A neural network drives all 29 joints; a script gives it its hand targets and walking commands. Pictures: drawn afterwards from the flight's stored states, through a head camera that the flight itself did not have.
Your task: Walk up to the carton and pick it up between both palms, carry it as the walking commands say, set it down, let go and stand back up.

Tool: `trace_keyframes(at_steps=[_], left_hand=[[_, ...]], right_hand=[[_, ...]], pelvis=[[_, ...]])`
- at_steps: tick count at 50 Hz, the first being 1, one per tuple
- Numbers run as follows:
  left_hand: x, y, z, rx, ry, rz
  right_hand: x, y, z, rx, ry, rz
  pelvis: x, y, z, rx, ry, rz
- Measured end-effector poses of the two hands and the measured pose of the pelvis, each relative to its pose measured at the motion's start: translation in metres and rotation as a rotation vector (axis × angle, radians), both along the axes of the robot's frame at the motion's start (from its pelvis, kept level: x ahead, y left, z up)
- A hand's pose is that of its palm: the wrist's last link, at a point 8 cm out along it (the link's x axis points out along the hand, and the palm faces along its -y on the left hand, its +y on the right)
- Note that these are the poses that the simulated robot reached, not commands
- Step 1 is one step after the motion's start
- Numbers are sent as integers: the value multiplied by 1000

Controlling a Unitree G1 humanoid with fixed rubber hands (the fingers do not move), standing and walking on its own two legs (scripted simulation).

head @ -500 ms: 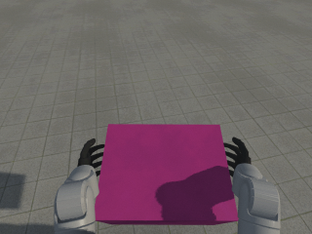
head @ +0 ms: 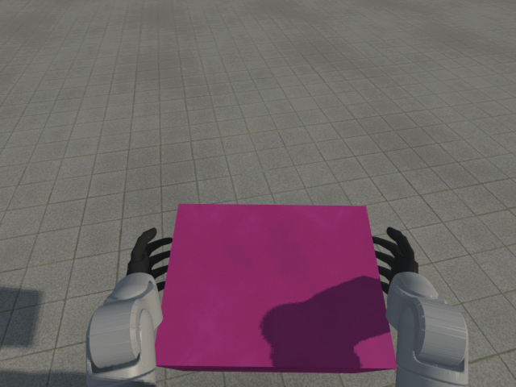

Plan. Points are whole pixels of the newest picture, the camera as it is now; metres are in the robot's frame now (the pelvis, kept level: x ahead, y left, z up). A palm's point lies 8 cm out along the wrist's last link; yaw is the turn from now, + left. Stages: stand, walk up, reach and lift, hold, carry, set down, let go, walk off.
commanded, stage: carry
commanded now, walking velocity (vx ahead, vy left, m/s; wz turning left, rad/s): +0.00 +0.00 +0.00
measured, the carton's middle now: (270, 292) +0.26 +0.00 +0.01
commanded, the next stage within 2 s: none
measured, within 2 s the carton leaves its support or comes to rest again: neither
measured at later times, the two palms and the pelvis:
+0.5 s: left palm (143, 285) +0.24 +0.18 +0.08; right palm (401, 283) +0.24 -0.18 +0.08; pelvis +0.00 +0.00 +0.00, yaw +0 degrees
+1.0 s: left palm (141, 277) +0.25 +0.19 +0.07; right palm (389, 274) +0.26 -0.17 +0.08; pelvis +0.01 +0.01 +0.00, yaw +0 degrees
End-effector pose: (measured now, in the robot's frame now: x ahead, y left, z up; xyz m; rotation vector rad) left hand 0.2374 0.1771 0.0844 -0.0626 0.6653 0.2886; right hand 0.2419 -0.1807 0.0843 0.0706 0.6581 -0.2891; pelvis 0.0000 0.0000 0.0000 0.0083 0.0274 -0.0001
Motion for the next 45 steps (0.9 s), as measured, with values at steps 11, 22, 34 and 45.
trace_keyframes(at_steps=[11,22,34,45], left_hand=[[-2,-1,-6,2,19,-6],[-2,0,-7,-8,13,-6],[4,5,-8,6,23,0],[11,9,-12,-13,30,5]], right_hand=[[-3,-1,-5,-2,20,-3],[-2,0,-1,-9,13,-5],[6,5,-8,-1,23,5],[13,9,-8,-14,30,6]], pelvis=[[-3,0,-1,2,0,0],[-2,0,0,-4,-5,-1],[-1,4,0,-2,4,5],[4,7,0,-6,10,4]])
